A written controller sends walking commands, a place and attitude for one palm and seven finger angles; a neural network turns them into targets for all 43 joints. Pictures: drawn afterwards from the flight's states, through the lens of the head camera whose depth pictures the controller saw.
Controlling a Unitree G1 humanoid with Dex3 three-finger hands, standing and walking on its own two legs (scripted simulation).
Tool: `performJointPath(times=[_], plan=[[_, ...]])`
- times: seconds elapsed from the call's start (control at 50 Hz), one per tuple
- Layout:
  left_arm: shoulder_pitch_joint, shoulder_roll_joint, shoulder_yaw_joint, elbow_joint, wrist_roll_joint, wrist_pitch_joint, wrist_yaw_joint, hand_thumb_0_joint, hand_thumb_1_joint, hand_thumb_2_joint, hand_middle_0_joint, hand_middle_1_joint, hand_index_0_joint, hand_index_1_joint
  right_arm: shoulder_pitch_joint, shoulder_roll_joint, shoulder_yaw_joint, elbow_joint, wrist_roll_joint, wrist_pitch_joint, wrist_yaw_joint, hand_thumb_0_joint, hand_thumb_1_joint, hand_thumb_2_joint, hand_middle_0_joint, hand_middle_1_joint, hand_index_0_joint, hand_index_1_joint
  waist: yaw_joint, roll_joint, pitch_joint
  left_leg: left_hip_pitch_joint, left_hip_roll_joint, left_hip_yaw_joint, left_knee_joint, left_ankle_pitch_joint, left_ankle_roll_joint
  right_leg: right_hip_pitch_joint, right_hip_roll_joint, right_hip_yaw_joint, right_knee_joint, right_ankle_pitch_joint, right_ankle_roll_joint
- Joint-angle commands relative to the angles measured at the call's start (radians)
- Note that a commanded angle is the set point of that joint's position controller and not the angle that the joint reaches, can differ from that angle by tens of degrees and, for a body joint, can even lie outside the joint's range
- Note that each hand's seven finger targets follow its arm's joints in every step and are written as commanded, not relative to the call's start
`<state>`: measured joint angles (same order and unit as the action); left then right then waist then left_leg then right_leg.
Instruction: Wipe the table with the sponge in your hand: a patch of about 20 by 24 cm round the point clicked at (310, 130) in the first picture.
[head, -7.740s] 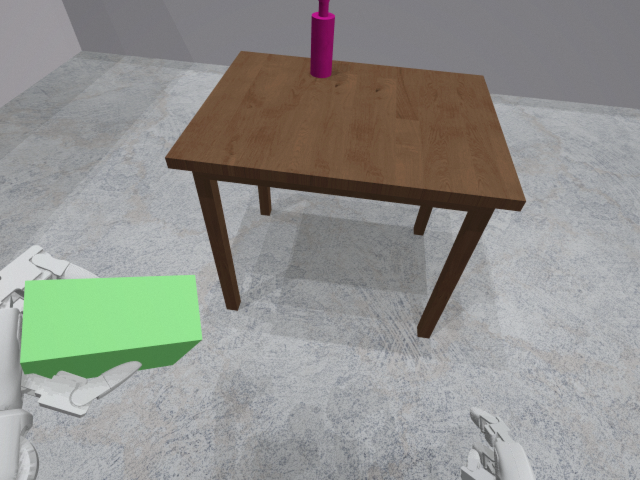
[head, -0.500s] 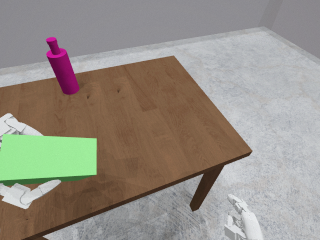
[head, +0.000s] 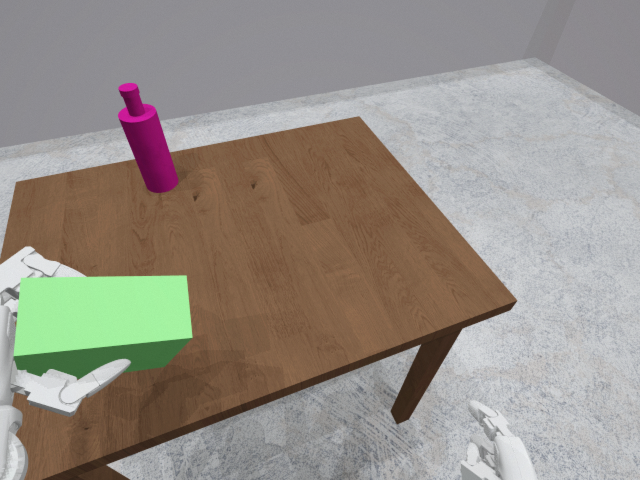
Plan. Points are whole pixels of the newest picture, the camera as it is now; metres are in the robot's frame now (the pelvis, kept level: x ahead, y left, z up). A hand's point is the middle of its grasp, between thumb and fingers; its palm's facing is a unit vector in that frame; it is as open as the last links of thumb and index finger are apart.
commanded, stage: come to a stop and stand still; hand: left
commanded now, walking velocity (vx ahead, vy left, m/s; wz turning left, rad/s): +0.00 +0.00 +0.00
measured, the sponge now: (130, 328) +0.23 +0.21 +0.13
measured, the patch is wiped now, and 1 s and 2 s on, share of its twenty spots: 0.00 0.00 0.00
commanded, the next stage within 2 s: look again from close up in 0.08 s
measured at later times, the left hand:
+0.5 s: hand (101, 316) +0.24 +0.24 +0.13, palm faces +0.25 -0.88 -0.41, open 10.2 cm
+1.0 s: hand (103, 313) +0.24 +0.23 +0.15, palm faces +0.35 -0.88 -0.34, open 10.2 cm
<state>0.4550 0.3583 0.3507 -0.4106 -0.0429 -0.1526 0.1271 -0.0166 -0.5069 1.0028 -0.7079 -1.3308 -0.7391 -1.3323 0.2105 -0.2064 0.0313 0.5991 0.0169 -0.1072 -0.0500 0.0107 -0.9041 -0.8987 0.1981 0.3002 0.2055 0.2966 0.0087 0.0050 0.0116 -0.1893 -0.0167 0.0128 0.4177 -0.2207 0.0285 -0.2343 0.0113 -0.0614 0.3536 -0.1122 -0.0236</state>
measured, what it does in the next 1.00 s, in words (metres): stands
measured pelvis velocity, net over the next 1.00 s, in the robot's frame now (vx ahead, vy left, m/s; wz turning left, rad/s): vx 0.01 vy -0.01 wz -0.02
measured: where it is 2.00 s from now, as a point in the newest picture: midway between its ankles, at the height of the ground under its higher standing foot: outside the picture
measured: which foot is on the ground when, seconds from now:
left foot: down 0.00-1.00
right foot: down 0.00-1.00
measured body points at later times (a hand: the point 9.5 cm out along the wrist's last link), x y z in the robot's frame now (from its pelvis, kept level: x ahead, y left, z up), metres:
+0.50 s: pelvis +0.02 +0.02 +0.00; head +0.05 +0.02 +0.45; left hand +0.22 +0.29 +0.15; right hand +0.18 -0.21 -0.08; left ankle +0.00 +0.10 -0.74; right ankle +0.05 -0.10 -0.74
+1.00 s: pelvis +0.01 -0.01 -0.01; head +0.04 +0.02 +0.44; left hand +0.21 +0.28 +0.17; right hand +0.20 -0.22 -0.07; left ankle +0.00 +0.10 -0.74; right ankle +0.05 -0.10 -0.74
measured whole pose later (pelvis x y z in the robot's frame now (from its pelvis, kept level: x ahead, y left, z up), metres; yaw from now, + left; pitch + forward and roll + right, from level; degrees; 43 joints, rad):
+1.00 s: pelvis +0.01 -0.01 -0.01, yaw -1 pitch +0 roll +0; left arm 0.37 0.37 0.36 -0.46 -0.07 -0.19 0.07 -0.02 -0.51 1.01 -0.71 -1.33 -0.74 -1.33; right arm 0.17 -0.15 0.04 0.54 0.01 -0.14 0.01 0.01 -0.90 -0.90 0.20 0.30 0.21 0.30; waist 0.04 -0.07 0.09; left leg -0.22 0.01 0.03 0.49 -0.27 0.00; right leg -0.28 0.03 -0.05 0.46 -0.17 -0.04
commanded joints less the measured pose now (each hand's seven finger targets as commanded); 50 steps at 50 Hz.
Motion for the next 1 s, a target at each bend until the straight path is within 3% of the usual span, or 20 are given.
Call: performJointPath(times=[0.0,0.06,0.14,0.16,0.18,0.2,0.22,0.24,0.28,0.32,0.34,0.38,0.42,0.44,0.46,0.54,0.62,0.68,0.82,0.98], plan=[[-0.134,0.131,0.049,-0.248,0.001,-0.062,0.016,0.0,0.1,1.3,-1.2,-1.6,-1.2,-1.6,-0.107,-0.134,-0.057,-0.154,-0.005,-0.058,-0.014,0.0,-0.9,-0.9,0.2,0.3,0.2,0.3,0.003,-0.002,-0.063,-0.1,0.092,-0.118,-0.121,-0.097,0.012,0.108,-0.082,0.13,-0.065,-0.15,0.005],[-0.169,0.157,0.063,-0.322,0.005,-0.075,0.027,0.0,0.1,1.3,-1.2,-1.6,-1.2,-1.6,-0.117,-0.127,-0.056,-0.148,-0.007,-0.069,-0.019,0.0,-0.9,-0.9,0.2,0.3,0.2,0.3,0.005,0.073,-0.082,-0.09,0.099,-0.127,-0.135,-0.074,0.015,0.136,-0.079,0.119,-0.028,-0.104,0.002],[-0.136,0.201,0.115,-0.361,0.002,-0.086,0.035,0.0,0.1,1.3,-1.2,-1.6,-1.2,-1.6,-0.109,-0.128,-0.062,-0.137,-0.01,-0.08,-0.016,0.0,-0.9,-0.9,0.2,0.3,0.2,0.3,0.008,0.09,-0.139,-0.069,0.094,-0.122,-0.108,0.065,0.002,0.193,-0.079,0.119,0.021,0.046,-0.008],[-1.141,0.994,0.675,-0.544,0.176,-0.188,0.026,0.0,0.1,1.3,-1.2,-1.6,-1.2,-1.6,0.075,-0.111,-0.042,-0.113,-0.052,-0.115,-0.005,0.0,-0.9,-0.9,0.2,0.3,0.2,0.3,0.014,-0.038,-0.004,-0.195,0.122,-0.053,0.068,0.166,0.022,0.024,-0.091,0.134,-0.007,-0.04,0.062],[-0.576,0.371,0.288,0.033,0.058,-0.156,-0.026,0.0,0.1,1.3,-1.2,-1.6,-1.2,-1.6,-0.021,-0.025,-0.023,-0.069,-0.026,-0.109,0.001,0.0,-0.9,-0.9,0.2,0.3,0.2,0.3,0.007,-0.05,-0.218,-0.051,0.054,-0.058,0.059,0.112,0.012,0.06,-0.149,0.127,0.001,-0.03,-0.027],[-0.268,0.301,0.24,-0.003,0.013,-0.153,-0.024,0.0,0.1,1.3,-1.2,-1.6,-1.2,-1.6,-0.04,-0.074,-0.057,-0.132,-0.02,-0.122,0.002,0.0,-0.9,-0.9,0.2,0.3,0.2,0.3,0.057,-0.005,-0.121,-0.06,0.054,-0.059,0.039,0.074,-0.016,0.097,-0.127,0.232,-0.063,0.041,-0.015],[-0.214,0.202,0.155,-0.003,-0.009,-0.153,-0.031,0.0,0.1,1.3,-1.2,-1.6,-1.2,-1.6,-0.02,-0.113,-0.068,-0.141,-0.014,-0.123,0.013,0.0,-0.9,-0.9,0.2,0.3,0.2,0.3,0.028,0.055,-0.169,-0.059,0.031,-0.05,0.016,0.033,-0.021,0.158,-0.143,0.225,-0.026,0.01,-0.035],[-0.157,0.108,0.083,-0.039,-0.029,-0.17,-0.047,0.0,0.1,1.3,-1.2,-1.6,-1.2,-1.6,-0.065,-0.106,-0.072,-0.131,0.002,-0.133,0.032,0.0,-0.9,-0.9,0.2,0.3,0.2,0.3,0.023,0.186,-0.203,-0.018,0.043,-0.045,-0.01,0.076,-0.014,0.153,-0.123,0.189,0.02,0.032,-0.033],[-0.082,0.121,0.042,-0.16,-0.027,-0.187,-0.049,0.0,0.1,1.3,-1.2,-1.6,-1.2,-1.6,-0.049,-0.125,-0.067,-0.143,-0.002,-0.129,0.054,0.0,-0.9,-0.9,0.2,0.3,0.2,0.3,0.034,0.193,-0.153,-0.097,0.071,-0.074,-0.059,0.096,-0.011,0.178,-0.089,0.134,0.049,0.023,-0.01],[-0.044,0.122,0.027,-0.188,-0.023,-0.184,-0.045,0.0,0.1,1.3,-1.2,-1.6,-1.2,-1.6,-0.056,-0.122,-0.069,-0.149,0.003,-0.133,0.062,0.0,-0.9,-0.9,0.2,0.3,0.2,0.3,0.04,0.068,-0.123,-0.153,0.078,-0.086,-0.081,0.082,-0.007,0.207,-0.071,0.116,0.064,0.022,0.006],[-0.008,0.128,0.047,-0.157,-0.023,-0.174,-0.034,0.0,0.1,1.3,-1.2,-1.6,-1.2,-1.6,-0.095,-0.116,-0.065,-0.149,0.012,-0.134,0.06,0.0,-0.9,-0.9,0.2,0.3,0.2,0.3,0.035,0.043,-0.111,-0.127,0.089,-0.079,-0.093,0.085,-0.003,0.179,-0.065,0.1,0.071,0.03,0.01],[-0.062,0.199,0.118,-0.16,-0.022,-0.174,-0.024,0.0,0.1,1.3,-1.2,-1.6,-1.2,-1.6,-0.071,-0.118,-0.073,-0.157,0.007,-0.127,0.043,0.0,-0.9,-0.9,0.2,0.3,0.2,0.3,0.036,-0.114,-0.102,-0.141,0.086,-0.101,-0.086,0.087,-0.008,0.181,-0.068,0.1,0.053,0.035,0.016],[-0.103,0.244,0.179,-0.175,-0.029,-0.179,-0.02,0.0,0.1,1.3,-1.2,-1.6,-1.2,-1.6,-0.07,-0.118,-0.077,-0.164,0.006,-0.123,0.025,0.0,-0.9,-0.9,0.2,0.3,0.2,0.3,0.029,-0.171,-0.121,-0.098,0.076,-0.104,-0.06,0.125,-0.013,0.172,-0.08,0.114,0.045,0.076,0.01],[-0.152,0.301,0.232,-0.218,-0.029,-0.182,-0.014,0.0,0.1,1.3,-1.2,-1.6,-1.2,-1.6,-0.095,-0.119,-0.071,-0.163,0.008,-0.12,0.019,0.0,-0.9,-0.9,0.2,0.3,0.2,0.3,0.023,-0.108,-0.122,-0.075,0.079,-0.101,-0.067,0.141,-0.013,0.156,-0.075,0.108,0.059,0.084,0.012],[-0.166,0.261,0.201,-0.22,-0.036,-0.189,-0.021,0.0,0.1,1.3,-1.2,-1.6,-1.2,-1.6,-0.09,-0.112,-0.065,-0.171,0.005,-0.117,0.011,0.0,-0.9,-0.9,0.2,0.3,0.2,0.3,0.021,-0.058,-0.128,-0.079,0.08,-0.107,-0.071,0.151,-0.012,0.167,-0.081,0.096,0.07,0.09,0.011],[-0.234,0.257,0.169,-0.342,-0.032,-0.198,-0.026,0.0,0.1,1.3,-1.2,-1.6,-1.2,-1.6,-0.11,-0.103,-0.055,-0.174,0.005,-0.138,0.01,0.0,-0.9,-0.9,0.2,0.3,0.2,0.3,0.022,0.171,-0.182,-0.007,0.078,-0.084,-0.027,0.329,-0.026,0.186,-0.078,0.098,0.116,0.216,0.002],[-0.181,0.18,0.097,-0.337,-0.032,-0.189,-0.027,0.0,0.1,1.3,-1.2,-1.6,-1.2,-1.6,-0.068,-0.112,-0.069,-0.159,-0.004,-0.144,0.03,0.0,-0.9,-0.9,0.2,0.3,0.2,0.3,0.024,0.14,-0.2,0.03,0.108,-0.097,-0.005,0.481,-0.061,0.186,-0.062,0.074,0.128,0.249,0.001],[-0.147,0.148,0.08,-0.249,-0.033,-0.163,-0.035,0.0,0.1,1.3,-1.2,-1.6,-1.2,-1.6,-0.067,-0.115,-0.073,-0.155,-0.003,-0.121,0.044,0.0,-0.9,-0.9,0.2,0.3,0.2,0.3,0.021,0.109,-0.137,-0.02,0.156,-0.105,-0.053,0.498,-0.075,0.143,-0.035,0.041,0.165,0.123,0.015],[-0.192,0.175,0.114,-0.222,-0.039,-0.132,-0.045,0.0,0.1,1.3,-1.2,-1.6,-1.2,-1.6,-0.088,-0.11,-0.079,-0.193,0.0,-0.07,0.044,0.0,-0.9,-0.9,0.2,0.3,0.2,0.3,0.021,0.055,-0.106,-0.091,0.186,-0.101,-0.068,0.31,-0.059,0.145,-0.037,0.051,0.144,0.092,0.018],[-0.19,0.185,0.113,-0.386,-0.042,-0.133,-0.033,0.0,0.1,1.3,-1.2,-1.6,-1.2,-1.6,-0.102,-0.104,-0.076,-0.21,-0.005,-0.092,0.041,0.0,-0.9,-0.9,0.2,0.3,0.2,0.3,0.02,0.146,-0.151,-0.101,0.147,-0.071,-0.038,0.072,-0.015,0.158,-0.039,0.1,0.112,0.069,0.004]])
